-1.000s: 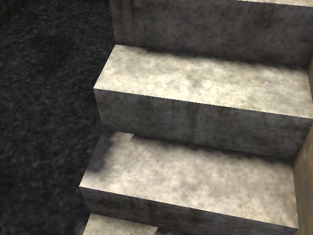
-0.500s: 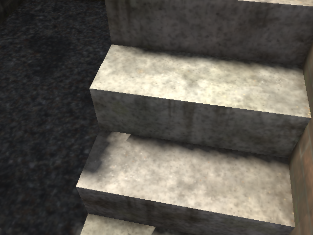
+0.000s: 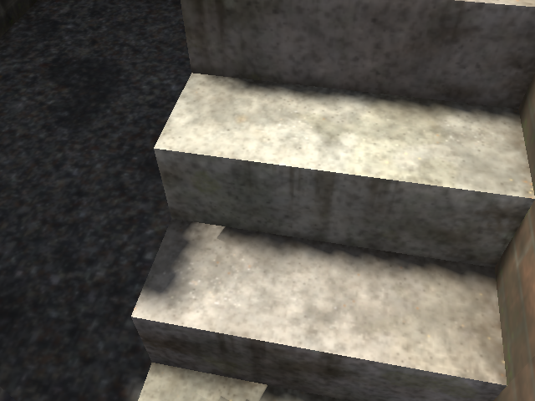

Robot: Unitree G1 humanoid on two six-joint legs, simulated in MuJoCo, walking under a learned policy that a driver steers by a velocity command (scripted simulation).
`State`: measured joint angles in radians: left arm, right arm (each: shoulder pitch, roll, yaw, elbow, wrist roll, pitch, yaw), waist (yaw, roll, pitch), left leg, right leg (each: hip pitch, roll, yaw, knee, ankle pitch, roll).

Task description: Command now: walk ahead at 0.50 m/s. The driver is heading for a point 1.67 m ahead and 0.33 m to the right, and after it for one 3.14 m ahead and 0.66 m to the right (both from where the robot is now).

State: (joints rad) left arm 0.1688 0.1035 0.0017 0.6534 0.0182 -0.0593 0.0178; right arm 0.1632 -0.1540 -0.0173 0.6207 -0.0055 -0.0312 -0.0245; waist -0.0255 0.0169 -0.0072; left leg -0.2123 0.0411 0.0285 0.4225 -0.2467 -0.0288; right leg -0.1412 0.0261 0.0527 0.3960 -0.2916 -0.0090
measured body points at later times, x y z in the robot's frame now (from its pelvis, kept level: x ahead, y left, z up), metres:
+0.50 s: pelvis +0.00 +0.00 +0.00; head +0.02 +0.00 +0.45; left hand +0.19 +0.19 -0.09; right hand +0.18 -0.22 -0.09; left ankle -0.02 +0.13 -0.74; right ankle -0.06 -0.12 -0.74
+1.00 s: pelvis +0.01 +0.00 +0.00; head +0.03 +0.00 +0.45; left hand +0.19 +0.19 -0.10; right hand +0.18 -0.21 -0.09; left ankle -0.02 +0.14 -0.74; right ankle -0.06 -0.12 -0.74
